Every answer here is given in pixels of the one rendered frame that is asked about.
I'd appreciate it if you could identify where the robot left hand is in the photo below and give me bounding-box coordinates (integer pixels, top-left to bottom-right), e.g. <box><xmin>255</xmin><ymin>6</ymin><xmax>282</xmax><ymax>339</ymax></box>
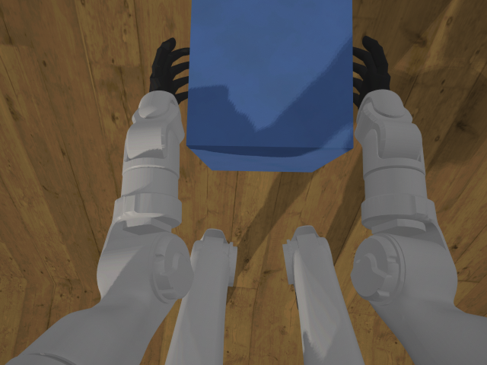
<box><xmin>149</xmin><ymin>37</ymin><xmax>189</xmax><ymax>105</ymax></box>

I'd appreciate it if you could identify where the robot left forearm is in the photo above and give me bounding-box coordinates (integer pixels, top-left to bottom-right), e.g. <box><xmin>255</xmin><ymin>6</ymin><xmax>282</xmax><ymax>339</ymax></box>
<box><xmin>97</xmin><ymin>90</ymin><xmax>185</xmax><ymax>288</ymax></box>

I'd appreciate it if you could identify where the robot left upper arm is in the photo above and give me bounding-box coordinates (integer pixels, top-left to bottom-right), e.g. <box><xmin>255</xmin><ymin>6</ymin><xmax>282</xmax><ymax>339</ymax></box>
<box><xmin>5</xmin><ymin>232</ymin><xmax>194</xmax><ymax>365</ymax></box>

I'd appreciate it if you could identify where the robot left thigh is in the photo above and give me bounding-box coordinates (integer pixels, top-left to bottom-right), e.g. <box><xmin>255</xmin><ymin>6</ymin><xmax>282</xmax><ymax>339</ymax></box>
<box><xmin>165</xmin><ymin>236</ymin><xmax>237</xmax><ymax>365</ymax></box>

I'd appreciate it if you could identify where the carton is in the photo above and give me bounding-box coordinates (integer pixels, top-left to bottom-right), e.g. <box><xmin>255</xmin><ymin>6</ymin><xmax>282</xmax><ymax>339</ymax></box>
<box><xmin>186</xmin><ymin>0</ymin><xmax>354</xmax><ymax>173</ymax></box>

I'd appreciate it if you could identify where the robot left shin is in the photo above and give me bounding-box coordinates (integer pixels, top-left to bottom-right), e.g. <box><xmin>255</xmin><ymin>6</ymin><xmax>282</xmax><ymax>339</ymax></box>
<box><xmin>190</xmin><ymin>228</ymin><xmax>228</xmax><ymax>261</ymax></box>

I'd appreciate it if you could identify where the robot right hand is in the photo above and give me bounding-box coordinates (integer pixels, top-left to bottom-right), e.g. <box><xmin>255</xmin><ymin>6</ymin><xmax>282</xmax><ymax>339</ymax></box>
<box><xmin>352</xmin><ymin>36</ymin><xmax>390</xmax><ymax>110</ymax></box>

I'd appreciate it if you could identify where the robot right upper arm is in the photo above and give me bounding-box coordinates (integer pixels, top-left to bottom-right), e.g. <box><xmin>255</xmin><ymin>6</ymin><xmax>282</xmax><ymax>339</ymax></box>
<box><xmin>351</xmin><ymin>233</ymin><xmax>487</xmax><ymax>365</ymax></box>

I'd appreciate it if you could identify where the robot right forearm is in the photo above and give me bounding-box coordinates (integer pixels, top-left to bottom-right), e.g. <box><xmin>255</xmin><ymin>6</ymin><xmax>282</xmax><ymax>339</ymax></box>
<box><xmin>355</xmin><ymin>90</ymin><xmax>452</xmax><ymax>258</ymax></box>

